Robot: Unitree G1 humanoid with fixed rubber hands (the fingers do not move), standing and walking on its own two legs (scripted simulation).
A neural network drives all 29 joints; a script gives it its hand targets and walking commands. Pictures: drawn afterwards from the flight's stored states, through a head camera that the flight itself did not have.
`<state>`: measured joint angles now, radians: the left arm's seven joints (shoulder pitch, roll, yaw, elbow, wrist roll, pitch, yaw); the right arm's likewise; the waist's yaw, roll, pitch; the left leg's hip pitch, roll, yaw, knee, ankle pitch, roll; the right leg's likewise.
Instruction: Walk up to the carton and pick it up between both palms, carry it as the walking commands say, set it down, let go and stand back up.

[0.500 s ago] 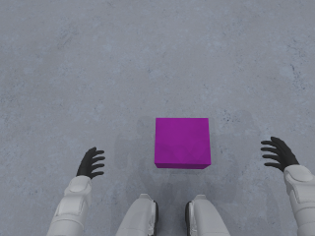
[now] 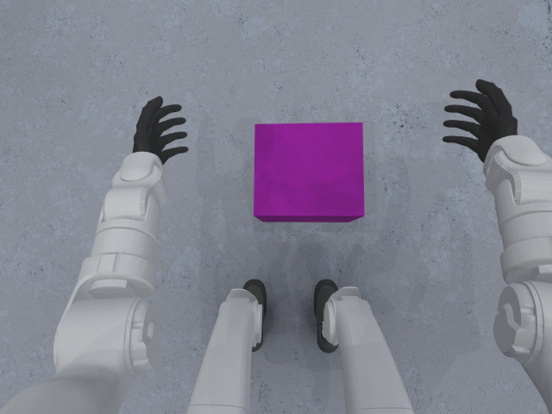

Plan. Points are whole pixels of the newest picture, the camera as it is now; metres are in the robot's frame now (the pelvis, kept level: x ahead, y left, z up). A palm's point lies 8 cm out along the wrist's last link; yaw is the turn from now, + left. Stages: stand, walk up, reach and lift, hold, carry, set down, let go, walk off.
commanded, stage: reach and lift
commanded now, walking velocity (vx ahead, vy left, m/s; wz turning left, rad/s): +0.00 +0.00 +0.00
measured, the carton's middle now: (306, 178) +0.50 -0.03 -0.56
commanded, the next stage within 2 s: none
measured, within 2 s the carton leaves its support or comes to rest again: neither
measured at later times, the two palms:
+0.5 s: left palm (173, 128) +0.51 +0.19 -0.15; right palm (468, 120) +0.50 -0.26 -0.14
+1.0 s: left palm (205, 162) +0.50 +0.19 -0.33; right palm (421, 149) +0.51 -0.26 -0.32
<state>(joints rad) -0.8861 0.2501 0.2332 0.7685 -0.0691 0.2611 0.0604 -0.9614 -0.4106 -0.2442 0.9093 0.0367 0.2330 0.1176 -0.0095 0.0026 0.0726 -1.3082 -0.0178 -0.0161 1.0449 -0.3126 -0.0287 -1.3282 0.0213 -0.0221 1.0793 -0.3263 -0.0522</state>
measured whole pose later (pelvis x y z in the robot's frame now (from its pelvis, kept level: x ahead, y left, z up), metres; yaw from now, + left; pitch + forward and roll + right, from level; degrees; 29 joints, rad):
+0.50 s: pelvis +0.04 +0.02 -0.01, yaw +0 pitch +50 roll +1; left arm -0.92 0.15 0.33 0.69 0.04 0.15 0.09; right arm -1.00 -0.36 -0.42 0.93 -0.03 0.07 0.17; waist -0.03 0.01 -0.11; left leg -1.58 -0.06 -0.06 1.02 -0.28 -0.03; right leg -1.60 0.03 0.02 1.05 -0.29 -0.01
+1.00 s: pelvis -0.03 +0.01 -0.16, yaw +0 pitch +41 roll +4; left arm -1.25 0.32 0.27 0.65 -0.13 0.22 0.14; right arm -1.38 -0.51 -0.24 0.83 0.11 0.20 0.05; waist -0.02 -0.01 0.36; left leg -1.92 -0.06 -0.02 1.69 -0.48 -0.05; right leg -1.96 0.06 0.03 1.71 -0.47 -0.02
